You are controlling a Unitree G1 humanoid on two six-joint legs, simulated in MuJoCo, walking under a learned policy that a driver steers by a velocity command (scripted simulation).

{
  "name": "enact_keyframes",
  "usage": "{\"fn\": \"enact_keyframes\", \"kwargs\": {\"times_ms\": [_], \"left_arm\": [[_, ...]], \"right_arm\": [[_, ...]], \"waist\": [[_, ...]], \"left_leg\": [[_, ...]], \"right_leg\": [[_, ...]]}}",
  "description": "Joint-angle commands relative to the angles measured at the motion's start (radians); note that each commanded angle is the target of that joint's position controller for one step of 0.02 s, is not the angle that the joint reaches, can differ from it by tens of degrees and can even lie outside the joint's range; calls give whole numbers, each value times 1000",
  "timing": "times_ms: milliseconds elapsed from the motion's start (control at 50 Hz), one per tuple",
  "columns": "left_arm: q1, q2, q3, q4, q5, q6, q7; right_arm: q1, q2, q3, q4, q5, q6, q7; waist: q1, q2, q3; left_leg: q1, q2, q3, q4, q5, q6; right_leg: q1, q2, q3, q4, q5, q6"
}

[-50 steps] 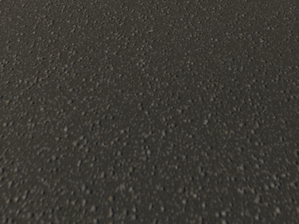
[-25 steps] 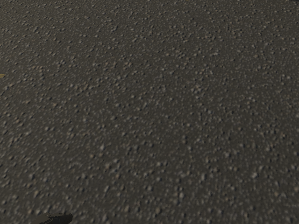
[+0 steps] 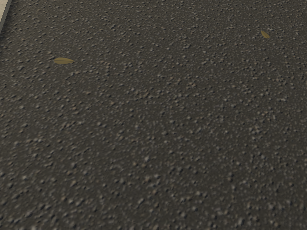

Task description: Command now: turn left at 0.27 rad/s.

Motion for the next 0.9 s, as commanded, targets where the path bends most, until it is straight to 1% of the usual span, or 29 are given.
{"fn": "enact_keyframes", "kwargs": {"times_ms": [20,60,100,120,140,160,180,200,220,240,260,280,300,340,400,500,580,700,900], "left_arm": [[-37,32,-3,-68,-3,-13,-5],[-48,26,-12,-73,-3,-12,-13],[-43,40,-12,-73,-8,-13,-18],[-37,43,-12,-71,-10,-14,-19],[-24,39,-14,-66,-10,-16,-20],[0,27,-18,-56,-7,-21,-22],[24,26,-23,-47,4,-28,-25],[47,61,-20,-45,19,-33,-23],[43,135,-5,-45,21,-33,-19],[11,94,-11,-34,9,-33,-24],[-11,46,-23,-44,7,-36,-30],[-13,39,-27,-40,12,-41,-30],[-11,41,-30,-40,12,-47,-30],[8,37,-35,-27,12,-58,-28],[17,33,-41,-18,10,-57,-22],[22,30,-48,-1,8,-54,-16],[26,24,-52,21,7,-54,-15],[35,18,-56,63,5,-53,-14],[57,16,-60,137,3,-51,-7]], "right_arm": [[-47,-126,-27,-64,-1,-17,-8],[-42,-139,-29,-56,-4,-12,-5],[-37,-145,-29,-43,-4,-8,4],[-39,-140,-25,-36,-2,-7,8],[-49,-131,-20,-30,2,-6,11],[-64,-117,-14,-23,10,-6,12],[-56,-104,-9,-12,14,-9,12],[-28,-81,-1,-5,1,-17,11],[20,-86,-4,-2,-13,-29,19],[15,-71,-1,6,-16,-33,19],[-41,-99,-6,10,-15,-29,17],[-76,-101,-11,5,-9,-23,13],[-86,-95,-11,4,-5,-12,10],[-72,-81,-11,9,-6,-3,9],[-60,-69,-12,28,-4,-4,8],[-43,-66,-16,62,-1,-7,2],[-31,-68,-19,90,0,-8,-5],[-20,-68,-21,138,3,-9,-13],[-15,-61,-20,232,7,-11,-20]], "waist": [[3,184,-111],[-15,196,-105],[-27,198,-92],[-27,195,-85],[-17,189,-80],[7,175,-78],[23,153,-84],[10,103,-118],[-46,-26,-129],[-50,-101,-137],[-17,-70,-99],[-5,-52,-87],[0,-44,-70],[0,-21,-64],[5,13,-55],[9,50,-45],[8,58,-40],[8,52,-30],[9,47,-14]], "left_leg": [[148,208,-177,-118,332,159],[134,218,-194,-111,309,173],[108,226,-220,-103,298,189],[102,227,-234,-96,301,191],[98,221,-242,-83,308,184],[86,203,-235,-63,309,164],[61,180,-227,-54,283,128],[29,139,-205,-28,199,76],[-13,61,-134,15,97,35],[40,22,-75,-3,36,-2],[64,22,-71,4,39,-16],[68,24,-69,15,65,-12],[66,29,-78,17,97,-4],[72,35,-88,9,113,6],[67,37,-90,5,121,5],[70,37,-89,0,132,-8],[81,39,-89,-3,142,-14],[96,40,-85,-10,151,-19],[109,36,-70,-26,154,-27]], "right_leg": [[18,-30,37,-142,35,12],[94,-29,29,-252,-1,11],[159,-20,14,-330,-42,6],[185,-17,11,-375,-43,1],[219,-13,7,-445,-16,-5],[278,-7,-1,-567,74,-16],[365,-16,12,-686,236,-31],[463,-82,81,-690,407,-53],[502,-147,116,-621,543,-97],[413,-141,122,-627,372,-138],[359,-110,110,-646,257,-127],[339,-94,94,-650,214,-105],[328,-81,81,-646,209,-90],[324,-71,68,-639,188,-79],[329,-64,61,-629,179,-79],[334,-55,56,-624,168,-83],[333,-47,51,-628,164,-83],[332,-38,45,-639,159,-82],[338,-26,40,-660,157,-84]]}}
Keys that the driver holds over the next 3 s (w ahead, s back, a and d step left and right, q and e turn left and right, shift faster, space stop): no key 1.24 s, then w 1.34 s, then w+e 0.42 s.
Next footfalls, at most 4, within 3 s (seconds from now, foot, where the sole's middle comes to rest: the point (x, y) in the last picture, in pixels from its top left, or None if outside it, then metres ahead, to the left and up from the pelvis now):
0.20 right None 0.05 -0.15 -0.78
1.98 right None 0.46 -0.13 -0.78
2.52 left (120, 166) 0.77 0.12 -0.78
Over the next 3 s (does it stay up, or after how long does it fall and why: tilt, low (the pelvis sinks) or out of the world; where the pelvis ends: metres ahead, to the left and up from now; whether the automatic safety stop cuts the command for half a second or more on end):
stays up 0.86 0.01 -0.01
